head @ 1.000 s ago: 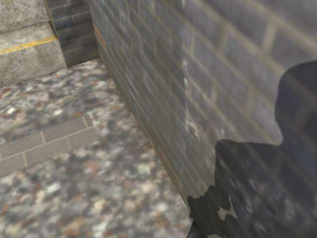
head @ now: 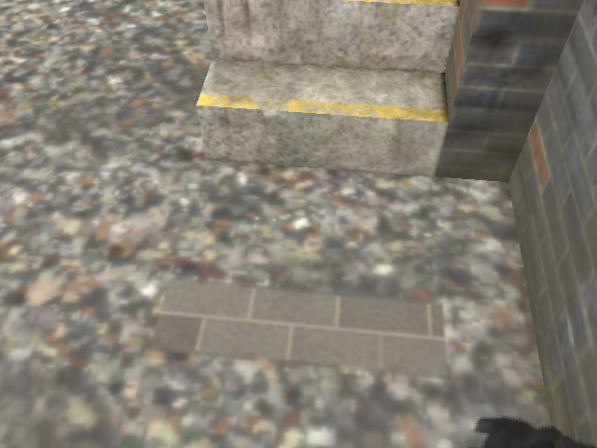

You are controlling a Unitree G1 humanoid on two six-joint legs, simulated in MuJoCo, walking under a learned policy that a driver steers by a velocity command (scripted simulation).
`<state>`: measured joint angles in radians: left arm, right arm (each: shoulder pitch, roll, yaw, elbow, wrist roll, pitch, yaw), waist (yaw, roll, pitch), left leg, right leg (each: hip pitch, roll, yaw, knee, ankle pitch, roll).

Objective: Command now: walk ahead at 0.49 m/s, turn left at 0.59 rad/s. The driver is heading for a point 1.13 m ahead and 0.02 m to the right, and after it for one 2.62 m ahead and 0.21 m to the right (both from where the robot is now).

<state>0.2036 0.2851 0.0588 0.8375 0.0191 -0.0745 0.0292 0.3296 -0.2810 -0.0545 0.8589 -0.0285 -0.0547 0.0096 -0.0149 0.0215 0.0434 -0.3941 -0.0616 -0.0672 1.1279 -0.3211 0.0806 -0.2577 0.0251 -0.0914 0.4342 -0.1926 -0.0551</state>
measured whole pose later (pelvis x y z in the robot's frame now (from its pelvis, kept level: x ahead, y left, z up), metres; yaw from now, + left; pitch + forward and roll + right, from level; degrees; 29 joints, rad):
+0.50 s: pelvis +0.30 +0.12 +0.00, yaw +12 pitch +1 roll +0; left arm 0.27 0.24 0.04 0.87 0.02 -0.05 -0.03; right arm 0.30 -0.22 -0.04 0.87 -0.03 -0.07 0.02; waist 0.01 -0.04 0.02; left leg -0.17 -0.10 0.06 0.37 -0.21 0.12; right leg -0.53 -0.10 0.01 1.10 -0.26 -0.05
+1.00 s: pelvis +0.59 +0.15 -0.01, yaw -3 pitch +0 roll -1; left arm 0.31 0.28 0.07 0.93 0.01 -0.03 -0.01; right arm 0.20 -0.22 -0.01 0.83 -0.04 -0.09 0.00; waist 0.01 0.00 0.04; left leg -0.50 0.05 -0.04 1.21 -0.31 0.01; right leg -0.23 0.17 -0.03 0.42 -0.19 -0.17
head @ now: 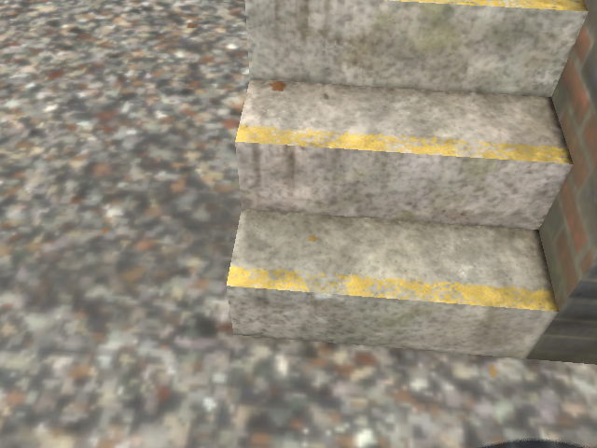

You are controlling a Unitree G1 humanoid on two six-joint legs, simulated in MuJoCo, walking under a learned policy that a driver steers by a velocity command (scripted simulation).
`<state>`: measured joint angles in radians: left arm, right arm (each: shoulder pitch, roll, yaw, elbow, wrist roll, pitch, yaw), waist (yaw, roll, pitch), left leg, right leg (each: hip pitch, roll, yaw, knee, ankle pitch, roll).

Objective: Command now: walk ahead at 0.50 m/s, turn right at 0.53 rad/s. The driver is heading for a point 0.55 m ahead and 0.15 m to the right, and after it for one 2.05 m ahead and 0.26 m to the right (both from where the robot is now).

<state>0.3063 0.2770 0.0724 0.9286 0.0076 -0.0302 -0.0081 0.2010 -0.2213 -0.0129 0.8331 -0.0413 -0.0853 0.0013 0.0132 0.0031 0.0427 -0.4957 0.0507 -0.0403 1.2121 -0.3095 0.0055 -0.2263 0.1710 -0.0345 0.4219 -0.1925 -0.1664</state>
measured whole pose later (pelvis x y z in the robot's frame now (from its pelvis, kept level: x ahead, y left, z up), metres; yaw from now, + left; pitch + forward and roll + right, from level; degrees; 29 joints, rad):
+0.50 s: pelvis +0.29 +0.06 +0.01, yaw -18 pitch +1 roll +0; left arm 0.27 0.32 0.08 0.86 0.02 -0.03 -0.02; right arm 0.17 -0.26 -0.03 0.77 -0.05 -0.10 0.00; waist 0.03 -0.04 0.05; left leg -0.29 0.00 0.08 0.42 -0.16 0.03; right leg -0.43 0.02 0.04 1.16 -0.32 -0.06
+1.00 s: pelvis +0.45 -0.03 +0.01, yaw -31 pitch +1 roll +2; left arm 0.17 0.24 0.02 0.83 0.02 -0.06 0.04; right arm 0.18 -0.28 -0.02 0.85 -0.05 0.01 0.01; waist 0.00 0.04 0.05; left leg -0.54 0.03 0.01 1.17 -0.32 -0.01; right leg -0.27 0.04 0.00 0.42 -0.16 -0.07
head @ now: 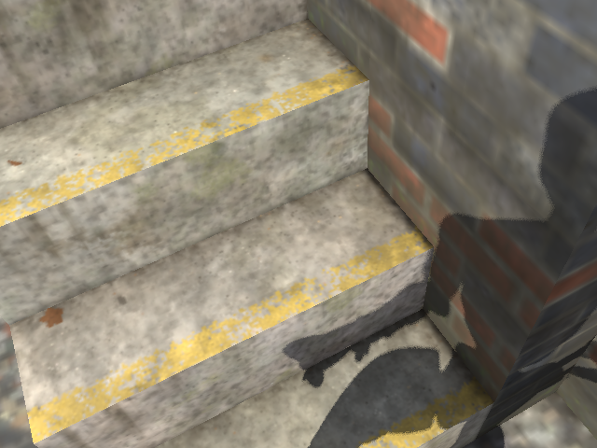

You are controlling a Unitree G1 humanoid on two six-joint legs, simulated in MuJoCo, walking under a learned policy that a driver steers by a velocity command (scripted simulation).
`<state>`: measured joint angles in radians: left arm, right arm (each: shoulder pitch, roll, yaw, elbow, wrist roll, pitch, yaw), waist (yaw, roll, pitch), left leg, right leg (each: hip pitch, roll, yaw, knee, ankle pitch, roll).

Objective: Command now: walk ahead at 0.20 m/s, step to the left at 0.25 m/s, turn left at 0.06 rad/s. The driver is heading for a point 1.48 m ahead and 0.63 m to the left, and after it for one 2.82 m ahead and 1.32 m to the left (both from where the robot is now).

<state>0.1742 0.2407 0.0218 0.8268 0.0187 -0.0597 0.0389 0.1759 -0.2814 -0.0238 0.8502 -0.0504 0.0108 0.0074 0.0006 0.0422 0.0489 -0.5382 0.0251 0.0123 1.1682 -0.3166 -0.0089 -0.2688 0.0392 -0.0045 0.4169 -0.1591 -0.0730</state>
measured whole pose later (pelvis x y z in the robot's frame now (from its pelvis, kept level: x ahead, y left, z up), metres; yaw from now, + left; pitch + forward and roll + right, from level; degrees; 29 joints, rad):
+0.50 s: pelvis +0.06 +0.11 -0.03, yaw +14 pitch +1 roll +1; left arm 0.26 0.27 0.02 0.80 0.02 0.00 0.04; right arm 0.13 -0.24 -0.03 0.70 -0.04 -0.04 -0.01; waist 0.01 -0.05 0.00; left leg -0.36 0.00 0.00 0.68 -0.34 0.01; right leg -0.35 -0.16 -0.06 0.97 -0.45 0.01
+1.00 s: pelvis +0.08 +0.07 -0.02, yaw +31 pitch +3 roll -1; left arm 0.22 0.19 0.02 0.63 0.03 0.00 0.01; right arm 0.19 -0.29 -0.11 0.64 -0.03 0.06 -0.09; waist 0.01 0.07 0.00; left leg -0.55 -0.07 -0.22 1.05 -0.50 0.00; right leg -0.29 0.06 -0.04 0.52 -0.26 -0.06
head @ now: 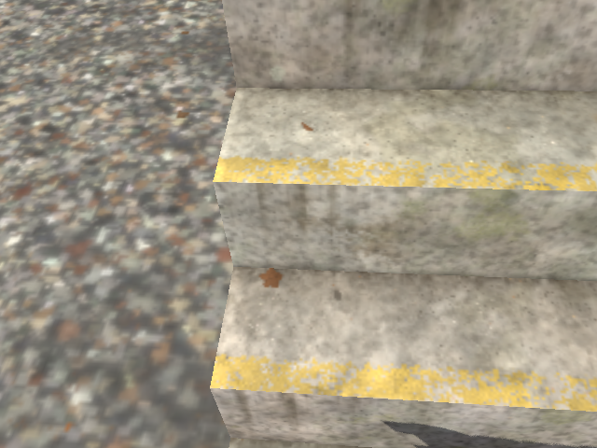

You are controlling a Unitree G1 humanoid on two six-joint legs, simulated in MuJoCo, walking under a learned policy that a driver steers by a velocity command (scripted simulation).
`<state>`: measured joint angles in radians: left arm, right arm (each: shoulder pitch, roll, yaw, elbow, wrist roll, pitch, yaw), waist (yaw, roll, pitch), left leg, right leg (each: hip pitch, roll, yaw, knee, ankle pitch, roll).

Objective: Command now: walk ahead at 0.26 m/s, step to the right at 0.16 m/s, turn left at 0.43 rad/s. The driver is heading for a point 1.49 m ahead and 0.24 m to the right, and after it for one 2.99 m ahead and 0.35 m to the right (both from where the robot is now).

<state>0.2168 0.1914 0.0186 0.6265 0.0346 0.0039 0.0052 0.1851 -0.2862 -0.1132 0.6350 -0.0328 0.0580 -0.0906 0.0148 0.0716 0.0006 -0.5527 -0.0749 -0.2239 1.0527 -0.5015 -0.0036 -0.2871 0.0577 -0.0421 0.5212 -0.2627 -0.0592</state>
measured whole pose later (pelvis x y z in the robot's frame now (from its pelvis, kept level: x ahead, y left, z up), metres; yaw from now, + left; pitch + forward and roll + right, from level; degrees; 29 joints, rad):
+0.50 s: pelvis +0.06 +0.01 +0.02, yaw +6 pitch +3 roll +2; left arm 0.56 0.12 0.04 1.00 0.03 -0.10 0.02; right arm -0.06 -0.10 0.01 0.53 -0.06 0.07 -0.01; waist 0.04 0.10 0.03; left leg -1.31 0.05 0.01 2.14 -0.38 0.04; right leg -0.09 -0.03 -0.10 0.33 -0.30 -0.04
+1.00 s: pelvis +0.19 +0.04 +0.21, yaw +0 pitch -2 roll -1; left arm 0.16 0.13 0.00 0.59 -0.02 0.02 0.00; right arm 0.23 -0.26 -0.07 0.82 -0.05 -0.06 -0.03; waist 0.04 0.05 -0.05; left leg -0.36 0.15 0.19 0.57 -0.17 0.01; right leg -0.72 0.05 -0.01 1.37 -0.13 -0.08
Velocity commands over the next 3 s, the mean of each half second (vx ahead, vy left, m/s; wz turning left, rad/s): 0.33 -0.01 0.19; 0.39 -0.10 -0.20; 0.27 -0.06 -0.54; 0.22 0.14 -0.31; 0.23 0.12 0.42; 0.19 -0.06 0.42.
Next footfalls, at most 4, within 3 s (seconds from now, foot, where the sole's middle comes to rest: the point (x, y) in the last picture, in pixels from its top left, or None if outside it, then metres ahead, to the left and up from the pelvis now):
0.60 left None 0.31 0.18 -0.55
1.08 right None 0.27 -0.06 -0.55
1.34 left None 0.31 0.10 -0.55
1.84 right None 0.30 -0.16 -0.55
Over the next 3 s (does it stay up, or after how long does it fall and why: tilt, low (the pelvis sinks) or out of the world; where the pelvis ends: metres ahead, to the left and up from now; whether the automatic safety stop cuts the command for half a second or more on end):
stays up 0.22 0.08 0.16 its command is cut before an obstacle from the start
